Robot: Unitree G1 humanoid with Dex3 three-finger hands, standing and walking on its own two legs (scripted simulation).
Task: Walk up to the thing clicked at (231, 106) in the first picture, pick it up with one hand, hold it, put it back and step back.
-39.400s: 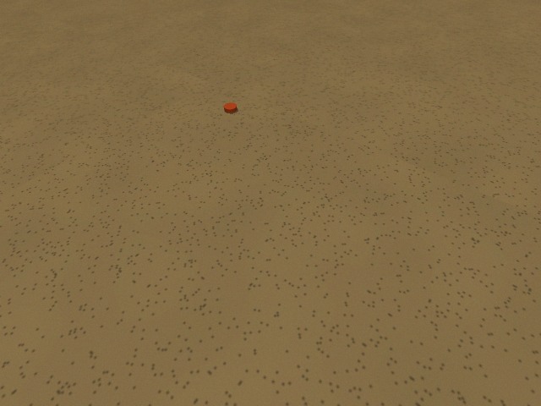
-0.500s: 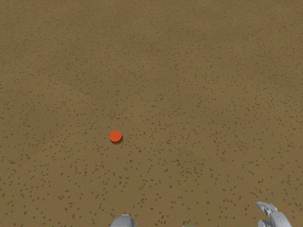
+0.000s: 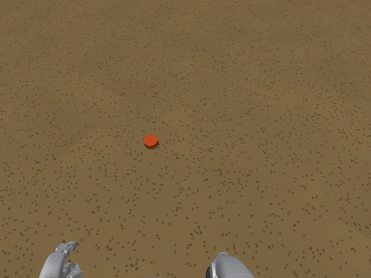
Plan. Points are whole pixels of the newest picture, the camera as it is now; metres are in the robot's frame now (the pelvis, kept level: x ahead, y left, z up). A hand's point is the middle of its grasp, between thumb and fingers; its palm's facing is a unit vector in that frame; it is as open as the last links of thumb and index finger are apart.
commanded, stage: step back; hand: left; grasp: from above
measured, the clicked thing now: (150, 141) +0.95 +0.24 -0.74
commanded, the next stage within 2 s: stand in 1.28 s
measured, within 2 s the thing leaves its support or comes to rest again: neither
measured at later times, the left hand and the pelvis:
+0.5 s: hand out of the picture -0.08 +0.25 -0.12, palm faces +0.00 -0.90 -0.44, open 7.4 cm; pelvis -0.12 -0.03 +0.01, yaw -2 degrees
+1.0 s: hand out of the picture -0.03 +0.22 -0.12, palm faces +0.03 -0.92 -0.40, open 7.4 cm; pelvis -0.11 -0.04 +0.01, yaw +0 degrees
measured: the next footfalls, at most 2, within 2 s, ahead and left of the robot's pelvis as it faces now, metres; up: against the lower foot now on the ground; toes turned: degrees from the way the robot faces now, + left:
right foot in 0.26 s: -0.04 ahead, -0.14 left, +0.00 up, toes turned -2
left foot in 0.56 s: -0.08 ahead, +0.12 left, +0.00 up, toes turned -2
